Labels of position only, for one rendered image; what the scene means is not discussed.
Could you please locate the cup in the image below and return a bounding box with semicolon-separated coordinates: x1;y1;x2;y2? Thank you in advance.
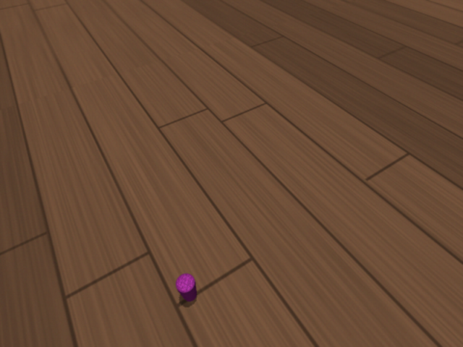
176;273;197;301

